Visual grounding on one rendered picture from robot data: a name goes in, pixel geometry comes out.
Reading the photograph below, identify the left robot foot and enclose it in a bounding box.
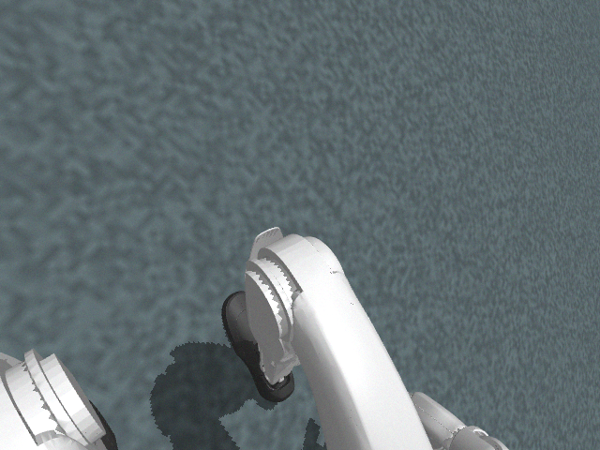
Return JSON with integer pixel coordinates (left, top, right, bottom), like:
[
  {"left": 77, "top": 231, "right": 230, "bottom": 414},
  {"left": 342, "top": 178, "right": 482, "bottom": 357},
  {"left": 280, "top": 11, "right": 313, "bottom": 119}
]
[{"left": 88, "top": 399, "right": 118, "bottom": 450}]

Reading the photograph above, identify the right robot hand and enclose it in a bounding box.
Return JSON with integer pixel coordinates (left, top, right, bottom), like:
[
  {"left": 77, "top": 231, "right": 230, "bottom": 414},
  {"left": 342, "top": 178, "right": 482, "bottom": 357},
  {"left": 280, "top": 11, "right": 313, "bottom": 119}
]
[{"left": 408, "top": 392, "right": 466, "bottom": 450}]

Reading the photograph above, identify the right robot arm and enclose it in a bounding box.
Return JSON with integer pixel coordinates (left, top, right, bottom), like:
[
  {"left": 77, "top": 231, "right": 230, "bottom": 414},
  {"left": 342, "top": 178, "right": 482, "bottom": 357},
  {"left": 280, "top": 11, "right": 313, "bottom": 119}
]
[{"left": 449, "top": 426, "right": 509, "bottom": 450}]

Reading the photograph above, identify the right robot foot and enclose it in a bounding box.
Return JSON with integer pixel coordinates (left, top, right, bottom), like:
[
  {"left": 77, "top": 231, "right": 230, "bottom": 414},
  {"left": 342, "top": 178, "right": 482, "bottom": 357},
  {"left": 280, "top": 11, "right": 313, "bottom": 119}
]
[{"left": 222, "top": 291, "right": 294, "bottom": 402}]

